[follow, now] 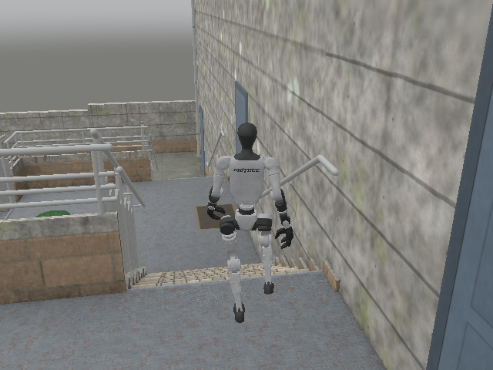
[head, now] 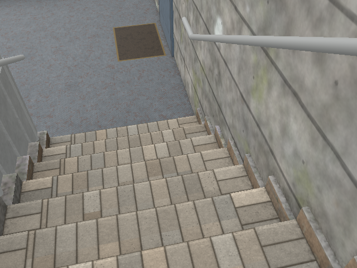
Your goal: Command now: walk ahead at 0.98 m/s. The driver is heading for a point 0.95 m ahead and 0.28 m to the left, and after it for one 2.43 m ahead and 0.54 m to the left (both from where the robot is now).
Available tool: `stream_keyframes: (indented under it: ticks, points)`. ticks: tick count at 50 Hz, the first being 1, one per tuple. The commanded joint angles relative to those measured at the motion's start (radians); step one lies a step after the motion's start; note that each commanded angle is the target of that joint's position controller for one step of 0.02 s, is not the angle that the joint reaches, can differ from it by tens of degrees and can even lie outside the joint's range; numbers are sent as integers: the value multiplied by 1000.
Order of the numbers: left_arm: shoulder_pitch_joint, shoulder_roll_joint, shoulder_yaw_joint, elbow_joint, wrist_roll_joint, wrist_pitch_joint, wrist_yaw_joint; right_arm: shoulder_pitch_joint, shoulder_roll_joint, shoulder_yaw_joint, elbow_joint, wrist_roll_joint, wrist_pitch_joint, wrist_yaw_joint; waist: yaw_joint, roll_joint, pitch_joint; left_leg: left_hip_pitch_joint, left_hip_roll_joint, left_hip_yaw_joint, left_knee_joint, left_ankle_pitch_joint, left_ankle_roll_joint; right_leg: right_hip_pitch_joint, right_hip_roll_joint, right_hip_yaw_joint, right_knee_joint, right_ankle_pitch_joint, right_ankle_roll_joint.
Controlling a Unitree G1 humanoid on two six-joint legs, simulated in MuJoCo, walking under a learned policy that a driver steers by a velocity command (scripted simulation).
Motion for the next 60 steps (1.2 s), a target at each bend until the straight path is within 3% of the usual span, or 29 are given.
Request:
stream_keyframes:
  ticks: [1, 5, 8, 10, 11, 12, 14, 18, 22, 25, 28, 29, 30, 31, 34, 35, 36, 38, 42, 44, 45, 46, 47, 49, 50, 52, 54, 57, 60]
  points:
    - [-68, 43, -3, -50, -1, -4, -8, -78, -87, -4, -84, 32, -49, 1, 43, 7, 181, -295, 208, -178, -343, 225, 80, 145, -7, -81, -287, 244, 3]
    - [-200, 61, -5, -65, -23, -15, -16, 30, -141, 0, -26, 31, -42, -7, -13, 39, 178, -86, 240, -111, -388, 688, 42, 289, 76, -165, -511, 310, -18]
    - [209, 169, 55, 55, -2, -23, 28, -105, -206, -3, -62, 14, -27, -30, 199, 132, -71, -38, 277, -68, 131, 1339, 5, 696, 156, -110, -321, 177, -84]
    - [632, 278, 110, 159, 21, -21, 62, -308, -209, -19, -98, 26, -21, -40, 462, -5, -170, -285, 140, -72, 937, 845, -4, 1033, 35, 25, -507, -4, -143]
    - [494, 228, 79, 153, 33, -37, 40, -107, -11, 16, -102, 27, -30, -45, 204, -220, -184, -510, 48, -224, 1174, -188, 28, 1127, -187, 198, -457, 266, -125]
    - [419, 172, 71, 119, 34, -47, 16, -6, -13, 20, -94, 57, -26, -57, 130, -140, -192, -641, 64, -264, 1187, -161, 37, 1092, -299, 417, -560, 365, -178]
    - [244, 119, 75, 112, -19, -52, 13, -116, -112, -14, -97, 14, 26, -43, 63, 23, 27, -616, 180, -238, 985, 40, 19, 713, -256, 388, -838, -274, -183]
    - [213, 144, 65, 163, -37, -95, 28, -272, -33, -12, -190, -27, 112, -1, -1, 17, 192, -550, 221, -191, 752, 176, -19, 379, -213, 99, -812, 7, -94]
    - [201, 101, 43, 218, -40, -148, 54, -292, -37, -24, -162, -5, 80, 52, -31, -9, 90, -157, 125, -27, 312, 1012, 9, 198, -1, -274, -619, -269, 62]
    - [220, 95, 40, 231, -28, -121, 71, -261, -21, -16, -118, 18, 91, 50, -39, -37, 96, -6, 89, 77, 289, 1075, 13, 192, -8, -338, -429, -241, 56]
    - [101, 199, 56, 194, -17, -93, 66, 234, -135, -65, 33, -14, 102, -22, -277, -5, -129, 416, 18, 143, 382, 865, 87, 217, -66, -360, 279, 539, 89]
    - [86, 211, 78, 216, -41, -46, 91, 227, -175, -69, 2, -37, 86, -15, -342, 48, 52, 265, 162, -91, -85, 671, 195, 211, 33, -326, 725, 220, 95]
    - [-5, 148, 74, 186, -8, -9, 105, 228, -206, -78, 37, -21, 83, -17, -348, 149, 193, 293, 199, -151, -142, 760, 195, 0, 114, -255, 1042, -469, 43]
    - [98, 52, 44, 65, 8, -24, 102, 132, -262, -57, 44, -2, 74, -22, -85, 266, 247, 288, 212, -224, 229, 1395, 77, -243, 73, -147, 872, -564, 27]
    - [120, 165, 68, 86, 57, -41, 56, -60, -148, -27, -14, 46, 47, -40, 47, -162, 111, 19, 176, -473, 100, 685, 170, -106, 18, -9, 170, -226, 81]
    - [127, 137, 66, 45, 65, -44, 53, -116, -238, -44, -34, 16, 33, -53, 89, 24, 97, -111, 253, -635, 93, 805, 264, 1, 34, -2, -10, -210, 121]
    - [119, 129, 60, 50, 43, -28, 63, -145, -269, -55, -21, -16, 23, -59, 96, 132, 104, -226, 344, -796, 121, 787, 338, 62, 21, 43, 1, -187, 149]
    - [19, 146, 67, 60, -13, -31, 57, -139, -105, -15, -5, -4, -5, -45, 60, -43, 75, -414, 149, -616, 258, 202, 239, 257, 44, 54, -288, 422, 144]
    - [122, 30, 20, 63, -25, -31, 49, -159, -105, 5, 4, 11, 4, -38, 43, 84, 29, -628, -21, -491, 541, 214, 125, 798, 199, -81, -443, 545, 118]
    - [556, 97, 55, 188, -33, -33, 78, -304, -158, -8, -15, 12, 17, -25, 302, 98, -119, -591, -32, -403, 1015, 553, 86, 1105, 124, 1, -579, 599, 81]
    - [595, 157, 78, 211, -26, -39, 82, -309, -112, -10, -24, 9, 19, -32, 326, -42, -11, -694, -96, -318, 1449, 195, 69, 1110, 15, 69, -785, 528, 21]
    - [535, 178, 73, 187, 9, -49, 65, -240, -26, 1, -72, 49, 27, -62, 208, -181, -68, -974, -120, -255, 1839, -442, 55, 1296, -233, 230, -399, 960, -33]
    - [467, 123, 48, 163, 12, -60, 35, -126, -6, 18, -91, 49, 25, -88, 100, -225, -93, -1083, -4, -212, 1757, -380, 66, 1247, -315, 319, -372, 1078, -47]
    - [513, 59, 30, 214, -7, -83, 8, -228, -11, 11, -57, -35, 50, -85, 108, 15, 73, -1117, 24, -253, 1601, -254, 60, 926, -272, 338, -549, 713, -135]
    - [537, 87, 31, 270, -16, -87, 22, -243, 0, 17, -61, -64, 55, -71, 72, -65, 103, -1128, 37, -327, 1557, -231, 46, 790, -306, 456, -521, 653, -196]
    - [328, 64, 2, 252, 1, -94, 46, -417, -20, 21, -155, -16, 54, -53, -48, -80, 291, -947, 111, -361, 846, -8, -35, 323, -247, 412, -669, 465, -145]
    - [192, 129, 12, 224, -22, -80, 67, -276, -1, 16, -45, -23, 80, -25, -121, -67, 153, -175, 104, -111, 612, 389, -66, -109, -77, 224, -701, 349, -111]
    - [346, 75, 1, 265, -88, -83, 62, -253, -46, 5, 28, -41, 64, -8, -74, 64, 132, -268, 103, -84, 488, 737, -24, 152, -1, 171, -385, 158, -79]
    - [414, 95, 10, 301, -28, -57, 67, -364, -7, 21, 21, -23, -6, -14, 20, 49, 67, -68, 68, -32, 65, 875, -110, 320, 78, 151, -105, -2, -39]
Keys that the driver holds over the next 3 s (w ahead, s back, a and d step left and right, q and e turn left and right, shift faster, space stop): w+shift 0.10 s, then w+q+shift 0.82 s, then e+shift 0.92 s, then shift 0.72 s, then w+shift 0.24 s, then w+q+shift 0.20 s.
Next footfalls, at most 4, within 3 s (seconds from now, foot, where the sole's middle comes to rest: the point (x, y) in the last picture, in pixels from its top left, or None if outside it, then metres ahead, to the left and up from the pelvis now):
0.20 right None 0.35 -0.10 -0.77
0.60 left None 0.57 0.07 -0.94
0.90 right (175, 220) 0.92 0.03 -1.11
1.20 left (110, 212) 1.01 0.38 -1.16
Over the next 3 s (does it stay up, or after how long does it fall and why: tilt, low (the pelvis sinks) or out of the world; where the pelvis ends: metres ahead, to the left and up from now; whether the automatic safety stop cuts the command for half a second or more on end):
stays up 1.23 0.24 -0.53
